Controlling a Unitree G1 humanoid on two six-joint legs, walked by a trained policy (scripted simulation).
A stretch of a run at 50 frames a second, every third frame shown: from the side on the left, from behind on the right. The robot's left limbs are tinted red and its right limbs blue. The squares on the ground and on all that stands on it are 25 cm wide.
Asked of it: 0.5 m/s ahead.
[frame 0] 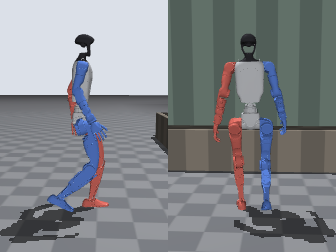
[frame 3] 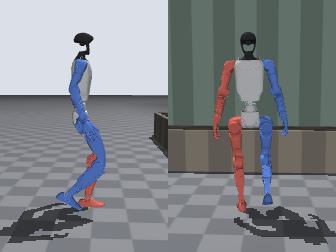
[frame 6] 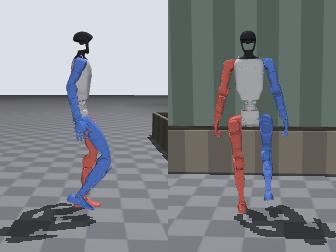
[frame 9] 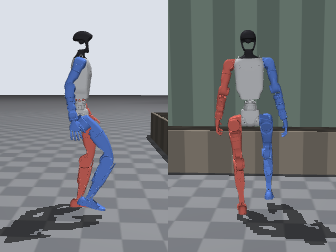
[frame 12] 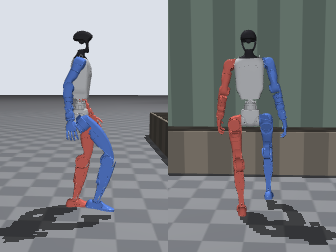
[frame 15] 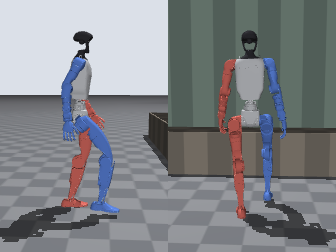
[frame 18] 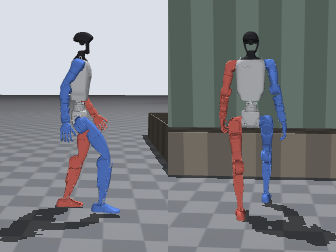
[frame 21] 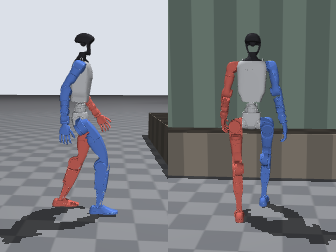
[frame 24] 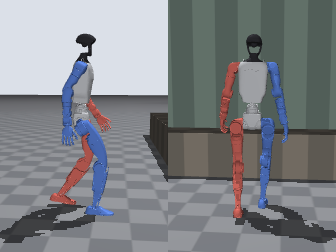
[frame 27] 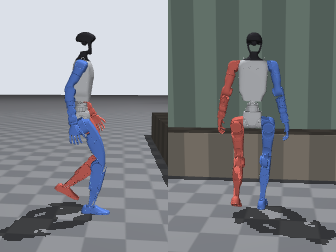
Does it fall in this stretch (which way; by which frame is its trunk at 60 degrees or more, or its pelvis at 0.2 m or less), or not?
no
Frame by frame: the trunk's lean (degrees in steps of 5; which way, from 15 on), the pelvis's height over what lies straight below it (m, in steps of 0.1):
0: 5, 0.8
3: 5, 0.8
6: 5, 0.8
9: 5, 0.8
12: 5, 0.8
15: 5, 0.8
18: 5, 0.8
21: 5, 0.8
24: 5, 0.8
27: 5, 0.8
